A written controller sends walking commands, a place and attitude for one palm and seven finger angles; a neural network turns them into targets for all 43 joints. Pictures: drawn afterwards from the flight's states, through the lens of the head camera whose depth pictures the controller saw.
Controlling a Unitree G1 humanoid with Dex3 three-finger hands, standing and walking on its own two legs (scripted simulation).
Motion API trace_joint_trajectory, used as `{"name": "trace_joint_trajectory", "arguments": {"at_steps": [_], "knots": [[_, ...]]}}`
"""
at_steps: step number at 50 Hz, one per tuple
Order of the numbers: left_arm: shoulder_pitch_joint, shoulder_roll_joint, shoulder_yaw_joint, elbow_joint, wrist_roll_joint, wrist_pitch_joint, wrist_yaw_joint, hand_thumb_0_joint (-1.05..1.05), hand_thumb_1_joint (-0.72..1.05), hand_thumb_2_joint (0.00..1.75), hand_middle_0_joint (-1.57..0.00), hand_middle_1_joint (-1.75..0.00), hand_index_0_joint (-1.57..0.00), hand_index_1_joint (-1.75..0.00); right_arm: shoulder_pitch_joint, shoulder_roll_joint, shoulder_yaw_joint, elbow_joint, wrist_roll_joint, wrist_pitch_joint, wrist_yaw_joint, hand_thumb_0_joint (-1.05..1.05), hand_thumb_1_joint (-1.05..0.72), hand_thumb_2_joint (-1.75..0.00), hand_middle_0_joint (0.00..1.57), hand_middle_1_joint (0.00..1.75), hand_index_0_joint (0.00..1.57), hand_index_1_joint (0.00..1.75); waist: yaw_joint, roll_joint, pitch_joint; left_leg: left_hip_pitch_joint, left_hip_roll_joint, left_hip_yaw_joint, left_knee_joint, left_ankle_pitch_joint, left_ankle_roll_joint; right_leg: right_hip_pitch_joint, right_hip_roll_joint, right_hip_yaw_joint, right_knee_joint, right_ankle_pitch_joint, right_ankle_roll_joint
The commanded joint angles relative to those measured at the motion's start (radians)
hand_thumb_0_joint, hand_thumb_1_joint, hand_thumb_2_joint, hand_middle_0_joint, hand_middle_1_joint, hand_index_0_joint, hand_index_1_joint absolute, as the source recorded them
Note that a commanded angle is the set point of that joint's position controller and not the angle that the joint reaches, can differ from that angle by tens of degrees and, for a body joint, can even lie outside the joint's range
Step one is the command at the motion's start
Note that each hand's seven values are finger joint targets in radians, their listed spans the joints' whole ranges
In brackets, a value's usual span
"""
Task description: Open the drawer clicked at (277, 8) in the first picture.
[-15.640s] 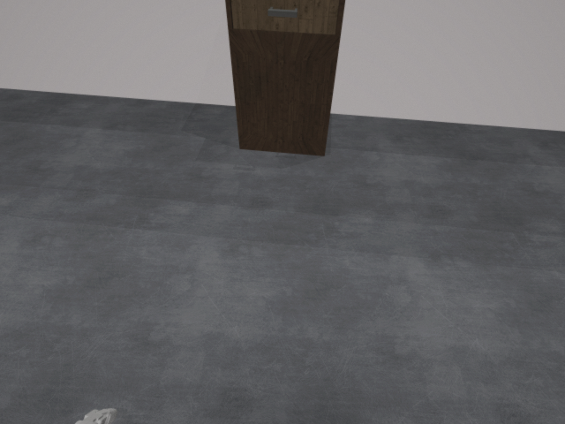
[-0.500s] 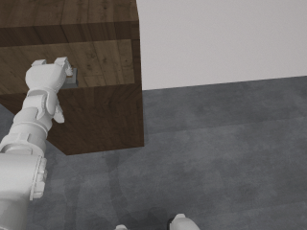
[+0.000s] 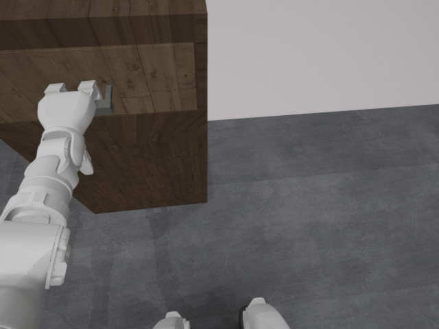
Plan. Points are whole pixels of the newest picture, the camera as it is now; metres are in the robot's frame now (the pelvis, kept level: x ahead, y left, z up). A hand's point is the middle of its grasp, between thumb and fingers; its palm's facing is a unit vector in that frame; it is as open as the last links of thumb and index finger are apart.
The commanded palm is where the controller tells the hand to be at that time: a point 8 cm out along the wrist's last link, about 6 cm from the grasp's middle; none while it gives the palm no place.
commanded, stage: lower the fingers behind the handle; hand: left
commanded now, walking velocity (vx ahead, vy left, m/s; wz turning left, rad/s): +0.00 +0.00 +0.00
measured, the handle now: (81, 100) +0.55 +0.24 +0.04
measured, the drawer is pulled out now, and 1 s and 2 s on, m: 0.00 0.00 0.10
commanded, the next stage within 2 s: close the thumb around the handle in 0.22 s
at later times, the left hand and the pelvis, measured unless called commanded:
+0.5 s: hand (82, 130) +0.49 +0.24 +0.01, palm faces -0.06 -0.01 -1.00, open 13.0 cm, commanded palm +0.47 +0.23 +0.06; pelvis +0.00 +0.00 +0.00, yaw +0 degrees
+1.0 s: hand (82, 129) +0.49 +0.24 +0.01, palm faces -0.06 -0.01 -1.00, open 5.6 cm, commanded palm +0.47 +0.24 +0.06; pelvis +0.00 +0.00 +0.00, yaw +0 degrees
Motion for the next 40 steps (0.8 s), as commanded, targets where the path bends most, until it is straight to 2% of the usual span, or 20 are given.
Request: {"name": "trace_joint_trajectory", "arguments": {"at_steps": [1, 2, 3, 6, 9, 11, 12, 14, 16, 19, 22, 23, 24, 26, 28, 30, 33, 36, 39, 40], "knots": [[-0.364, 0.247, 0.042, -0.173, -0.004, -0.027, 0.005, 0.0, -0.5, 0.3, -0.3, -1.2, -0.3, -1.2, 0.173, -0.181, -0.056, -0.049, 0.007, -0.008, -0.027, 0.0, -0.9, -0.9, 0.2, 0.3, 0.2, 0.3, -0.006, 0.037, -0.423, 0.271, -0.032, -0.031, -0.083, 0.514, 0.004, 0.275, 0.052, -0.022, -0.045, 0.331, -0.049], [-0.375, 0.233, 0.031, -0.171, -0.002, -0.036, 0.003, 0.0, -0.5, 0.3, -0.3, -1.2, -0.3, -1.2, 0.174, -0.181, -0.058, -0.048, 0.007, -0.01, -0.029, 0.0, -0.9, -0.9, 0.2, 0.3, 0.2, 0.3, -0.017, 0.024, -0.401, 0.269, -0.029, -0.035, -0.085, 0.501, 0.003, 0.254, 0.053, -0.025, -0.047, 0.312, -0.049], [-0.385, 0.234, 0.037, -0.187, -0.005, -0.052, 0.003, 0.0, -0.5, 0.3, -0.3, -1.2, -0.3, -1.2, 0.174, -0.179, -0.059, -0.046, 0.006, -0.012, -0.029, 0.0, -0.9, -0.9, 0.2, 0.3, 0.2, 0.3, -0.013, 0.045, -0.404, 0.275, -0.028, -0.034, -0.083, 0.509, 0.002, 0.25, 0.052, -0.022, -0.046, 0.312, -0.051], [-0.34, 0.253, 0.06, -0.181, -0.009, -0.071, 0.011, 0.0, -0.5, 0.3, -0.3, -1.2, -0.3, -1.2, 0.175, -0.18, -0.059, -0.049, 0.003, -0.016, -0.029, 0.0, -0.9, -0.9, 0.2, 0.3, 0.2, 0.3, 0.0, 0.034, -0.425, 0.263, -0.031, -0.031, -0.073, 0.501, 0.003, 0.256, 0.053, -0.021, -0.036, 0.312, -0.051], [-0.358, 0.277, 0.074, -0.172, -0.005, -0.078, 0.027, 0.0, -0.5, 0.3, -0.3, -1.2, -0.3, -1.2, 0.178, -0.183, -0.058, -0.043, 0.002, -0.017, -0.031, 0.0, -0.9, -0.9, 0.2, 0.3, 0.2, 0.3, -0.008, 0.012, -0.412, 0.227, -0.033, -0.032, -0.07, 0.477, 0.004, 0.254, 0.05, -0.019, -0.028, 0.314, -0.05], [-0.364, 0.271, 0.067, -0.165, -0.001, -0.069, 0.039, 0.0, -0.5, 0.3, -0.3, -1.2, -0.3, -1.2, 0.177, -0.183, -0.058, -0.041, 0.003, -0.019, -0.027, 0.0, -0.9, -0.9, 0.2, 0.3, 0.2, 0.3, -0.006, 0.034, -0.407, 0.221, -0.035, -0.029, -0.068, 0.468, 0.003, 0.242, 0.05, -0.02, -0.027, 0.305, -0.051], [-0.389, 0.271, 0.063, -0.166, 0.001, -0.064, 0.047, 0.0, -0.5, 0.3, -0.3, -1.2, -0.3, -1.2, 0.181, -0.185, -0.06, -0.039, 0.001, -0.02, -0.026, 0.0, -0.9, -0.9, 0.2, 0.3, 0.2, 0.3, -0.016, 0.031, -0.416, 0.224, -0.034, -0.03, -0.065, 0.461, 0.003, 0.236, 0.051, -0.02, -0.026, 0.3, -0.05], [-0.385, 0.315, 0.096, -0.168, 0.003, -0.057, 0.054, 0.0, -0.5, 0.3, -0.3, -1.2, -0.3, -1.2, 0.184, -0.191, -0.059, -0.035, 0.0, -0.018, -0.025, 0.0, -0.9, -0.9, 0.2, 0.3, 0.2, 0.3, -0.004, 0.034, -0.455, 0.231, -0.035, -0.032, -0.061, 0.487, 0.002, 0.254, 0.049, -0.018, -0.017, 0.318, -0.049], [-0.396, 0.275, 0.068, -0.175, 0.005, -0.044, 0.059, 0.0, -0.5, 0.3, -0.3, -1.2, -0.3, -1.2, 0.184, -0.185, -0.062, -0.038, 0.001, -0.019, -0.023, 0.0, -0.9, -0.9, 0.2, 0.3, 0.2, 0.3, -0.009, 0.05, -0.479, 0.263, -0.033, -0.034, -0.058, 0.516, -0.001, 0.246, 0.051, -0.022, -0.017, 0.325, -0.049], [-0.403, 0.26, 0.061, -0.181, 0.0, -0.033, 0.057, 0.0, -0.33, 0.37, -0.31, -1.22, -0.31, -1.22, 0.19, -0.188, -0.066, -0.032, 0.001, -0.02, -0.02, 0.0, -0.9, -0.9, 0.2, 0.3, 0.2, 0.3, -0.014, 0.062, -0.489, 0.298, -0.027, -0.039, -0.057, 0.547, -0.005, 0.236, 0.052, -0.025, -0.022, 0.328, -0.047], [-0.407, 0.248, 0.046, -0.171, -0.005, -0.021, 0.046, 0.0, -0.16, 0.44, -0.32, -1.24, -0.32, -1.24, 0.187, -0.187, -0.063, -0.034, 0.004, -0.018, -0.022, 0.0, -0.9, -0.9, 0.2, 0.3, 0.2, 0.3, -0.018, 0.046, -0.461, 0.287, -0.029, -0.037, -0.068, 0.521, -0.002, 0.247, 0.054, -0.025, -0.035, 0.321, -0.047], [-0.431, 0.248, 0.049, -0.196, -0.007, -0.027, 0.043, 0.0, -0.11, 0.47, -0.33, -1.24, -0.33, -1.24, 0.187, -0.187, -0.064, -0.032, 0.003, -0.019, -0.024, 0.0, -0.9, -0.9, 0.2, 0.3, 0.2, 0.3, -0.021, 0.048, -0.477, 0.302, -0.026, -0.042, -0.067, 0.542, -0.002, 0.247, 0.053, -0.025, -0.033, 0.33, -0.048], [-0.413, 0.227, 0.031, -0.186, -0.005, -0.027, 0.04, 0.0, -0.05, 0.49, -0.33, -1.25, -0.33, -1.25, 0.187, -0.183, -0.065, -0.036, 0.003, -0.02, -0.024, 0.0, -0.9, -0.9, 0.2, 0.3, 0.2, 0.3, -0.017, 0.067, -0.471, 0.307, -0.029, -0.038, -0.068, 0.533, -0.002, 0.242, 0.053, -0.023, -0.039, 0.319, -0.047], [-0.397, 0.233, 0.035, -0.177, -0.005, -0.026, 0.034, 0.0, 0.06, 0.54, -0.34, -1.26, -0.34, -1.26, 0.181, -0.185, -0.063, -0.036, 0.005, -0.019, -0.026, 0.0, -0.9, -0.9, 0.2, 0.3, 0.2, 0.3, -0.017, 0.046, -0.445, 0.293, -0.029, -0.035, -0.072, 0.517, 0.0, 0.245, 0.054, -0.023, -0.045, 0.316, -0.047], [-0.397, 0.278, 0.07, -0.172, -0.01, -0.032, 0.032, 0.0, 0.17, 0.59, -0.35, -1.27, -0.35, -1.27, 0.178, -0.188, -0.058, -0.035, 0.003, -0.016, -0.027, 0.0, -0.9, -0.9, 0.2, 0.3, 0.2, 0.3, -0.011, 0.025, -0.434, 0.261, -0.033, -0.033, -0.078, 0.487, 0.003, 0.268, 0.052, -0.019, -0.044, 0.319, -0.05], [-0.384, 0.248, 0.044, -0.152, -0.008, -0.033, 0.029, 0.0, 0.28, 0.64, -0.36, -1.28, -0.36, -1.28, 0.177, -0.183, -0.055, -0.038, 0.007, -0.018, -0.028, 0.0, -0.9, -0.9, 0.2, 0.3, 0.2, 0.3, -0.014, 0.025, -0.4, 0.24, -0.035, -0.031, -0.084, 0.456, 0.004, 0.259, 0.052, -0.021, -0.045, 0.302, -0.05], [-0.388, 0.3, 0.085, -0.18, -0.007, -0.049, 0.031, 0.0, 0.45, 0.71, -0.37, -1.3, -0.37, -1.3, 0.175, -0.188, -0.056, -0.04, 0.002, -0.019, -0.03, 0.0, -0.9, -0.9, 0.2, 0.3, 0.2, 0.3, -0.002, 0.024, -0.441, 0.237, -0.037, -0.025, -0.076, 0.479, 0.007, 0.291, 0.05, -0.013, -0.036, 0.336, -0.05], [-0.364, 0.283, 0.067, -0.162, -0.006, -0.051, 0.029, 0.0, 0.62, 0.78, -0.38, -1.32, -0.38, -1.32, 0.174, -0.183, -0.055, -0.046, 0.005, -0.02, -0.032, 0.0, -0.9, -0.9, 0.2, 0.3, 0.2, 0.3, -0.005, 0.015, -0.429, 0.217, -0.039, -0.019, -0.074, 0.46, 0.007, 0.29, 0.047, -0.013, -0.036, 0.335, -0.046], [-0.357, 0.292, 0.081, -0.177, -0.005, -0.055, 0.036, 0.0, 0.79, 0.85, -0.39, -1.34, -0.39, -1.34, 0.179, -0.185, -0.058, -0.044, 0.004, -0.019, -0.03, 0.0, -0.9, -0.9, 0.2, 0.3, 0.2, 0.3, 0.003, 0.031, -0.454, 0.238, -0.037, -0.023, -0.069, 0.5, 0.005, 0.289, 0.048, -0.013, -0.028, 0.35, -0.048], [-0.372, 0.277, 0.071, -0.195, -0.005, -0.056, 0.039, 0.0, 0.84, 0.88, -0.4, -1.34, -0.4, -1.34, 0.178, -0.184, -0.061, -0.044, 0.002, -0.019, -0.029, 0.0, -0.9, -0.9, 0.2, 0.3, 0.2, 0.3, -0.004, 0.041, -0.469, 0.256, -0.035, -0.026, -0.065, 0.511, 0.003, 0.279, 0.05, -0.015, -0.027, 0.35, -0.047]]}}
